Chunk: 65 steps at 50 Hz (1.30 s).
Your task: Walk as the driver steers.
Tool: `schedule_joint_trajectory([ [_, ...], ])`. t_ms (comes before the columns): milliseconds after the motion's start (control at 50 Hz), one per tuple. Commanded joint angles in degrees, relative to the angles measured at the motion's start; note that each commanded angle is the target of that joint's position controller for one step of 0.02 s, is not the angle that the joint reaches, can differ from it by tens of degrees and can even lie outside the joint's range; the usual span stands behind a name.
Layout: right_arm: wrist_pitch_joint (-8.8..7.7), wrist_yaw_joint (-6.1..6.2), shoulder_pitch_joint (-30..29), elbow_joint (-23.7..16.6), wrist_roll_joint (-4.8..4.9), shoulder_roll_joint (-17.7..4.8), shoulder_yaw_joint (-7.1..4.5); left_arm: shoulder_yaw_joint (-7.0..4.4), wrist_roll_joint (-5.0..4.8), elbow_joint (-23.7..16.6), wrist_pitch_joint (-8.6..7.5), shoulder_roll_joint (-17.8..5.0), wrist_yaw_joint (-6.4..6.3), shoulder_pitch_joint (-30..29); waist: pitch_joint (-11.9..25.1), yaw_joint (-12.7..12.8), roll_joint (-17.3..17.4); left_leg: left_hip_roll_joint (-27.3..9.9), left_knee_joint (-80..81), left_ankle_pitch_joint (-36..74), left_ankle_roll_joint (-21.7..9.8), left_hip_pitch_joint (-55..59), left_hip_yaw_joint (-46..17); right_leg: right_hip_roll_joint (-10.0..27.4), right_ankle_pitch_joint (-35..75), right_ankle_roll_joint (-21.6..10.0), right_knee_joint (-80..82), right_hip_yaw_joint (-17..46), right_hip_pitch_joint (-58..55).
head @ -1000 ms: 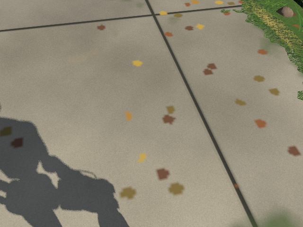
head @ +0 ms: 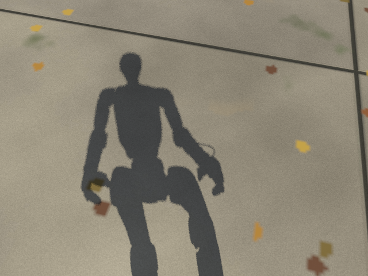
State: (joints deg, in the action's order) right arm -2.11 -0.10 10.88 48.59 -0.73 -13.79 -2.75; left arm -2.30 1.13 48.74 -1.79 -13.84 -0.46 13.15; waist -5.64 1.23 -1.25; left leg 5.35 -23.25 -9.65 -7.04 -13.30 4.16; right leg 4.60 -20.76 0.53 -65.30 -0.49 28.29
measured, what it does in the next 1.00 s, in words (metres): walks ahead, turning right: right foot, then left foot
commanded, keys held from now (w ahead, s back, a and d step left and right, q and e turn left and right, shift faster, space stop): e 0.20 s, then w+e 0.42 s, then w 0.08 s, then w+q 0.30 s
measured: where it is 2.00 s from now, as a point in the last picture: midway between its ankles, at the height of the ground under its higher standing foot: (241, 177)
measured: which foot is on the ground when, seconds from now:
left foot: down 0.00-0.40, up 0.42-0.86, down 0.88-1.00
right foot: up 0.00-0.38, down 0.40-0.90, up 0.92-1.00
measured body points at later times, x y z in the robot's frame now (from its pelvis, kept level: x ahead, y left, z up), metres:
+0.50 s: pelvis +0.14 -0.06 -0.01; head +0.15 -0.08 +0.44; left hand +0.29 +0.19 -0.12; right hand +0.14 -0.34 -0.15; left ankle +0.07 +0.06 -0.67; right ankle +0.10 -0.12 -0.74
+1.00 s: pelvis +0.38 -0.10 -0.01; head +0.41 -0.10 +0.44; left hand +0.51 +0.14 -0.15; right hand +0.39 -0.39 -0.13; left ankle +0.47 -0.06 -0.74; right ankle +0.21 -0.16 -0.64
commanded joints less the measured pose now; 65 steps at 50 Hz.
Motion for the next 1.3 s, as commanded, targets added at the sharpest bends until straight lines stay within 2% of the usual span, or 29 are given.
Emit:
schedule_joint_trajectory([
  [20, -1.93, 0.44, 2.5, -1.0, -0.49, -6.1, -0.68, -0.98, -0.13, 2.1, 1.42, -3.2, 0.39, 10.9, 8.2, 1.8, 3.2, -16.7, 7.4, 51.6, -5.1, 4.6, -5.2, -1.6, 4.6, -0.4, 4.8, 1.4, -4.4],
  [100, -1.46, 1.29, 1.8, -0.1, 0.02, -5.8, -0.03, -0.86, -0.08, 0.7, 1.75, -2.9, 0.65, 4.5, 7.2, 0.1, 6.2, -15.4, 7.4, 46.3, -2.0, 6.9, 0.2, -2.3, 11.8, -0.8, 15.4, -0.2, -3.1],
  [200, -0.05, 2.49, 5.3, 1.7, -0.13, -6.6, -0.46, -0.75, 0.44, -1.5, 2.24, -2.7, 0.74, -0.1, 6.0, -2.3, 6.3, -18.6, 4.2, 42.7, -3.9, 11.9, 0.4, -2.8, 9.3, -2.0, 22.3, -2.3, -2.0],
  [320, 0.36, 2.01, 9.1, 2.5, -1.38, -9.3, -2.03, -1.39, 0.19, -4.8, 2.81, -3.4, 2.06, -5.3, 1.2, -4.4, 4.7, -25.8, 6.9, 15.8, -6.5, 16.7, -7.1, -2.2, -3.9, -5.8, 25.3, -3.0, 2.1],
  [360, 0.03, 1.59, 8.5, 2.3, -1.51, -10.3, -2.43, -1.57, -0.28, -5.1, 2.37, -2.9, 2.27, -4.4, 1.2, -3.2, 4.1, -25.7, 4.5, 20.5, -5.3, 17.3, -6.0, -3.9, -4.8, -7.5, 28.9, -4.3, -0.8],
  [400, 0.06, 1.26, 3.4, 0.8, -0.29, -10.9, -2.54, -2.41, 0.22, -1.8, 1.43, -3.2, 2.12, 6.1, 5.9, 3.4, 1.8, -20.3, -9.9, 29.7, -1.1, 8.6, 2.2, -7.4, 1.1, -10.5, 39.9, -4.6, -19.0],
  [420, -0.36, 0.95, 0.0, -2.3, 0.71, -8.2, -1.6, -4.69, 1.4, 0.5, 0.77, -10.2, 1.51, 15.7, 11.3, 7.2, -8.1, -13.2, -29.6, 22.5, 3.3, -5.9, 9.1, 2.1, -1.8, -16.1, 46.2, 13.3, -34.1],
  [440, -0.87, -0.02, -2.7, -5.7, -0.76, -4.6, -0.58, -5.61, 0.44, 0.2, 0.36, -15.0, 1.29, 16.0, 10.5, 5.7, -15.9, -1.6, -42.7, -22.8, 5.9, -28.4, 4.8, 15.8, 4.9, -22.9, 53.0, 39.8, -42.9],
  [460, -0.73, -0.17, -3.7, -4.6, -2.01, -6.6, -0.97, -4.86, -0.57, 0.5, 0.79, -12.4, 1.23, 14.3, 6.7, 5.2, -4.0, -6.6, -45.7, -22.3, 5.7, -31.2, -4.9, 15.4, 8.5, -23.0, 50.6, 33.2, -39.0],
  [480, -1.28, -0.8, -2.6, -4.5, -0.71, -6.9, -1.02, -4.23, -0.86, -0.3, 1.03, -10.5, 1.11, 10.6, 3.8, 2.7, -1.3, -8.2, -44.5, -16.6, 5.9, -30.1, -5.5, 13.1, 11.5, -21.1, 51.0, 27.5, -34.0],
  [500, -1.61, -1.0, -2.0, -4.1, -0.42, -7.4, -1.16, -3.68, -1.17, -0.9, 1.04, -9.1, 0.95, 7.7, 1.4, 0.5, 1.1, -9.7, -40.2, -13.0, 6.3, -28.5, -5.6, 9.8, 14.1, -18.2, 52.3, 22.7, -30.2],
  [540, -0.59, -1.16, 0.0, -3.1, -2.03, -7.5, -1.11, -3.14, -1.45, -1.8, 0.31, -7.9, 0.55, 4.3, 2.1, -1.5, -0.3, -9.5, -37.1, -6.8, 8.1, -24.9, -4.2, 4.7, 20.6, -15.3, 54.0, 16.7, -27.9],
  [580, 0.23, -1.25, -0.4, -3.9, -1.87, -6.8, -0.89, -3.46, -1.38, -1.1, -0.72, -9.6, 0.75, 6.4, 2.6, -1.6, -1.8, -9.2, -34.9, -5.5, 9.6, -23.5, -3.3, 4.4, 29.3, -16.2, 53.6, 15.4, -26.2],
  [660, 0.37, -1.66, -7.9, -6.7, -1.41, -5.6, -0.22, -3.51, -1.01, 0.1, -1.08, -10.1, 0.52, 9.9, 1.1, 1.0, -2.6, -9.0, -24.1, 0.7, 10.8, -25.0, -1.9, 2.4, 29.3, -14.5, 54.5, 13.7, -25.9],
  [720, -0.06, -2.15, -11.7, -7.9, -1.12, -4.6, 0.46, -3.13, -0.73, 1.2, -1.36, -9.6, 0.41, 12.1, 1.3, 3.0, -3.7, -8.4, -16.1, 5.9, 9.5, -22.6, -0.8, 2.5, 31.6, -13.0, 54.2, 12.1, -27.6],
  [780, -0.38, -2.15, -13.3, -8.8, -0.62, -5.6, 0.37, -2.81, -0.2, 1.9, -1.99, -10.0, 0.22, 12.4, 0.5, 3.3, -4.2, -7.9, -11.1, 6.7, 6.2, -19.6, -0.2, 4.9, 35.0, -11.5, 54.6, 11.3, -30.4],
  [840, -0.5, -1.53, -5.7, -6.8, -0.43, -7.7, -0.64, -2.77, 0.41, 2.2, -2.4, -11.1, -0.32, 9.5, 3.0, -1.1, -4.6, -4.7, -8.5, 0.7, 2.1, -10.0, 0.4, 6.1, 52.7, -9.3, 47.5, 8.0, -33.1],
  [860, -0.67, -1.01, 1.4, -4.5, -0.41, -8.5, -1.23, -2.79, 0.72, 2.4, -2.24, -11.4, -0.32, 8.8, 6.7, -4.4, -3.5, -2.5, -6.7, -0.6, 0.7, -2.9, 1.3, 4.9, 59.3, -8.6, 38.6, 6.0, -33.5],
  [880, -1.03, -0.47, 10.2, -1.6, -0.83, -9.5, -1.86, -2.56, 0.72, 2.4, -2.12, -11.1, -0.31, 8.5, 11.4, -8.2, -1.4, -3.2, -4.2, 0.1, -1.0, 8.1, -0.1, 2.7, 56.1, -7.6, 26.5, 3.6, -29.3],
  [900, -1.31, 0.03, 17.3, -0.5, -2.05, -14.9, -3.31, -1.4, -0.79, 0.6, -2.34, -7.3, 0.16, 11.8, 17.7, -8.5, 7.8, -16.4, -1.7, -9.2, -6.5, 23.5, -20.9, -2.4, 37.2, -5.3, 7.3, 0.4, -13.3],
  [920, -0.6, -0.64, 17.1, 0.4, -0.85, -16.7, -4.01, -1.46, -0.71, 0.2, -2.74, -7.0, 0.56, 13.0, 21.0, -6.4, 18.3, -25.8, 8.5, -12.1, -12.8, 28.6, -47.9, -12.4, -5.6, -3.9, -8.5, 0.5, 0.8],
  [940, -0.44, -1.34, 10.2, -0.8, 0.38, -14.2, -3.45, -1.52, 0.93, -0.4, -2.91, -8.9, 0.45, 9.9, 13.8, -4.1, 10.6, -24.7, 9.8, -16.2, -12.7, 22.9, -46.6, -7.8, -4.3, -5.0, -12.9, 5.5, 6.5],
  [960, -0.48, -1.51, 6.4, -1.7, 0.57, -10.8, -2.76, -1.39, 0.97, -1.1, -3.39, -9.2, 0.8, 5.5, 8.3, -3.8, 4.6, -23.1, 9.9, -14.4, -11.9, 15.7, -38.2, -4.7, 0.3, -5.0, -11.1, 5.4, 7.3],
  [980, -0.59, -1.38, 5.2, -1.5, 0.11, -8.7, -2.13, -1.11, 0.84, -1.8, -3.7, -8.3, 1.14, 3.2, 4.8, -2.7, 1.7, -20.2, 11.3, -10.4, -10.1, 9.6, -32.7, -2.5, 2.7, -5.0, -6.2, 5.1, 6.1],
  [1020, -1.15, -0.9, 5.4, -0.2, 0.15, -7.9, -1.62, -0.66, 1.7, -2.5, -2.52, -7.0, 1.42, 3.2, 3.9, -0.4, 2.8, -15.9, 12.6, -1.8, -8.1, 4.0, -26.5, -0.8, 3.7, -3.3, -0.2, 4.6, 1.8],
  [1080, -1.86, -0.66, 7.6, 0.8, 0.68, -9.4, -2.18, -0.09, 1.73, -3.4, -1.15, -5.9, 1.58, 2.2, 4.3, 0.1, 4.2, -13.9, 13.6, 4.3, -9.1, 1.3, -22.1, -0.4, 4.2, -0.5, 6.2, 2.6, 1.3],
  [1180, -1.44, -0.63, 11.9, 1.3, 0.73, -10.0, -2.82, 0.68, 1.13, -7.7, -0.89, -5.0, 1.71, -9.7, 2.1, -3.6, 4.3, -11.8, 14.9, 2.9, -7.4, 1.9, -21.2, -0.2, 15.5, 2.7, 21.3, 1.2, 5.0],
  [1260, -1.17, -0.41, 14.9, 1.4, 0.24, -10.3, -3.21, 0.88, 0.46, -10.1, -1.32, -5.2, 1.81, -15.7, 2.9, -6.1, 4.7, -11.7, 11.1, 7.8, -6.1, 6.2, -22.5, -2.0, 18.4, 3.0, 28.0, 1.3, 4.5],
  [1300, -1.06, -0.14, 15.0, 1.0, -0.14, -10.7, -3.42, 0.85, 0.25, -11.2, -1.71, -5.7, 1.71, -16.6, 3.3, -6.1, 5.5, -12.3, 8.1, 12.7, -5.3, 7.8, -23.9, -3.0, 16.7, 2.4, 30.8, 1.8, 2.4],
])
